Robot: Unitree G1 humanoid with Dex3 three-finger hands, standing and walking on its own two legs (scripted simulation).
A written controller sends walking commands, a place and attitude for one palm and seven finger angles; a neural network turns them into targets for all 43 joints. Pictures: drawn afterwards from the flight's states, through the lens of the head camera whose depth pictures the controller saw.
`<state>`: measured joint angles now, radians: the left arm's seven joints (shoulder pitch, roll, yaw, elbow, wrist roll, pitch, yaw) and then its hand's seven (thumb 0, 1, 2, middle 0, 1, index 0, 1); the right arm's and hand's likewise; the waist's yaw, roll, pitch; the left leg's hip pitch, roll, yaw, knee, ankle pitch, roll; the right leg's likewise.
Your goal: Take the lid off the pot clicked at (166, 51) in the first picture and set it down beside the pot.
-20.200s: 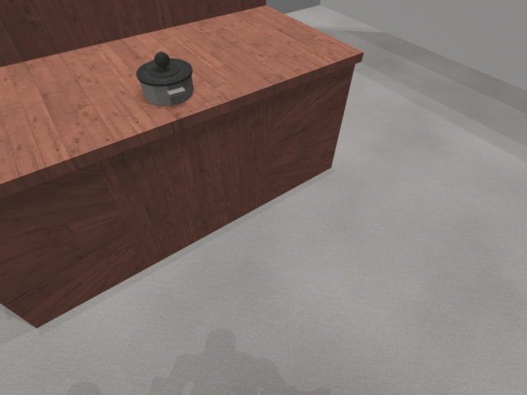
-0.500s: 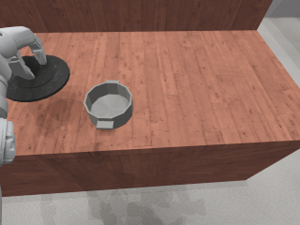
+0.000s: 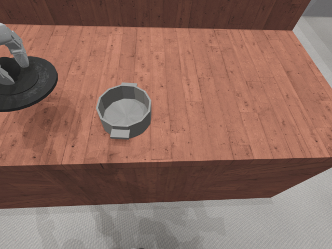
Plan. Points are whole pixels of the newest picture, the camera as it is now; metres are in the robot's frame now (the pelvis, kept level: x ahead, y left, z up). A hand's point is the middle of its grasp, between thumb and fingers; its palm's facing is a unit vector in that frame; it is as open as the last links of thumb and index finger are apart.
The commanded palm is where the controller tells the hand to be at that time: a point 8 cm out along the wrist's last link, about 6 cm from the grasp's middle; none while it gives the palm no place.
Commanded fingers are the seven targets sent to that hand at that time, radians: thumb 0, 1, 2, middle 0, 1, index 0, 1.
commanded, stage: lower the lid onto the table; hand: left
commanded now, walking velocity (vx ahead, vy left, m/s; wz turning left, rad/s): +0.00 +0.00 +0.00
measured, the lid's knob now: (7, 68) +0.49 +0.33 +0.15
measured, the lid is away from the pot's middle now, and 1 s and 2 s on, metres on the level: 0.23 0.22 0.22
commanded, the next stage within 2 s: none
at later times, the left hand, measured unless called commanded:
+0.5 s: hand (5, 74) +0.46 +0.33 +0.15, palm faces -0.41 -0.10 -0.91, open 7.4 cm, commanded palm +0.51 +0.33 +0.22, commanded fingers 0.00 0.75 0.74 -0.89 -1.09 -0.87 -1.09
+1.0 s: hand (18, 83) +0.47 +0.32 +0.12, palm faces -0.44 -0.08 -0.89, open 7.4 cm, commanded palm +0.53 +0.33 +0.18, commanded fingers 0.00 0.75 0.74 -0.89 -1.09 -0.87 -1.09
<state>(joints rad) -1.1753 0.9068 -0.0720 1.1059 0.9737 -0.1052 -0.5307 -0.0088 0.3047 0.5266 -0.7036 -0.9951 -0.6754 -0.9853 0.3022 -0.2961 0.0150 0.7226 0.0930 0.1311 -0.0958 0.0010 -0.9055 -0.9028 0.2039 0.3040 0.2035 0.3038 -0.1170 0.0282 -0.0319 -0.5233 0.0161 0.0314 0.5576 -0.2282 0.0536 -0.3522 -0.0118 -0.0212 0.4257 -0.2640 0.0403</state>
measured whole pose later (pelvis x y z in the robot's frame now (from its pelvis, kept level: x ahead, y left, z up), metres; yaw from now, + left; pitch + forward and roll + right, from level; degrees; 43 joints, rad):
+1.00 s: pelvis -0.01 +0.01 -0.01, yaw -1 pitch +13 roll -4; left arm -1.11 0.87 -0.05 1.14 1.00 -0.15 -0.45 -0.01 0.31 0.53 -0.70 -0.99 -0.67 -0.98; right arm 0.35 -0.29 0.02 0.73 0.09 0.11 -0.12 0.00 -0.90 -0.90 0.20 0.30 0.20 0.30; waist -0.14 0.03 -0.05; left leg -0.61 0.02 0.05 0.62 -0.25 0.07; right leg -0.44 -0.01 0.00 0.49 -0.28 0.04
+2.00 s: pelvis +0.00 +0.01 -0.02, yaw -2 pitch +17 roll -5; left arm -1.04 0.90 -0.01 1.18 1.02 -0.21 -0.39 -0.01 0.31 0.53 -0.70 -1.00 -0.67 -0.98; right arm 0.37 -0.29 0.03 0.73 0.09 0.13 -0.15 0.00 -0.90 -0.90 0.21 0.30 0.21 0.30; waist -0.17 0.03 -0.07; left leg -0.75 0.04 0.04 0.75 -0.31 0.07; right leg -0.58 0.01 0.00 0.61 -0.33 0.04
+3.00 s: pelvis -0.02 +0.05 -0.05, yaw -4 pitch +23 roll -8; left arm -1.11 0.91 -0.02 1.24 1.07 -0.21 -0.30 -0.01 0.30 0.51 -0.71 -1.01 -0.68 -1.00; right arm 0.38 -0.27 0.05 0.70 0.06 0.15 -0.14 0.00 -0.90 -0.90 0.21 0.30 0.21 0.30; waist -0.21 0.04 -0.10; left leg -0.97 0.04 0.04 0.92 -0.35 0.12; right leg -0.79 0.01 0.00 0.75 -0.37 0.01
